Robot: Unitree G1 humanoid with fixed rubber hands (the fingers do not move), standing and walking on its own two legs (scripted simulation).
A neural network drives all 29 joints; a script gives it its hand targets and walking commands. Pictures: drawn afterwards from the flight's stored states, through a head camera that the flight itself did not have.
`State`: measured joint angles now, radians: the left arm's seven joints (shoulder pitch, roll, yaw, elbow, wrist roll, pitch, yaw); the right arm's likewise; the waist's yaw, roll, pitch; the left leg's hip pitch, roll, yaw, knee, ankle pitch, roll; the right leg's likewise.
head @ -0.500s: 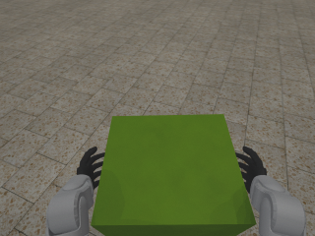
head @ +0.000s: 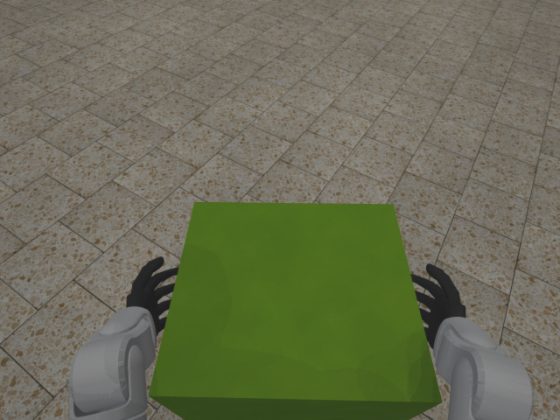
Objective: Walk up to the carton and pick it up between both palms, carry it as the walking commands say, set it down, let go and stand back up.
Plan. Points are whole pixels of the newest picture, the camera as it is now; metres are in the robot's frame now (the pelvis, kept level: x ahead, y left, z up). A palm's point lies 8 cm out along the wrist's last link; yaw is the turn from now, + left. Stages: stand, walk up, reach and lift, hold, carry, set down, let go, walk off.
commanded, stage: carry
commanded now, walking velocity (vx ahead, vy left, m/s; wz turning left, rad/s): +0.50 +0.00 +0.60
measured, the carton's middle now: (291, 320) +0.28 -0.02 -0.04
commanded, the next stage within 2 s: none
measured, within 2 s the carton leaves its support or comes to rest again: neither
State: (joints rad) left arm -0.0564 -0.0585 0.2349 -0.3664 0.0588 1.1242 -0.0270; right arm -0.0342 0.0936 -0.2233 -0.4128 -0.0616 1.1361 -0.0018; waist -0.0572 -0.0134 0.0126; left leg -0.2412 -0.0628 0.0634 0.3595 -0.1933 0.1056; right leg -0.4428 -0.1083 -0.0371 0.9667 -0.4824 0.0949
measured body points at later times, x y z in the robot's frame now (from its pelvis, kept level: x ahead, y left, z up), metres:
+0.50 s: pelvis +0.34 +0.00 +0.00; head +0.36 -0.01 +0.45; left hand +0.50 +0.27 +0.07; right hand +0.66 -0.07 +0.07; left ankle +0.35 +0.14 -0.70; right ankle +0.31 -0.12 -0.75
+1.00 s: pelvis +0.62 +0.18 +0.00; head +0.64 +0.21 +0.45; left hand +0.74 +0.48 +0.05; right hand +0.94 +0.15 +0.06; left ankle +0.54 +0.19 -0.75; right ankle +0.79 +0.11 -0.69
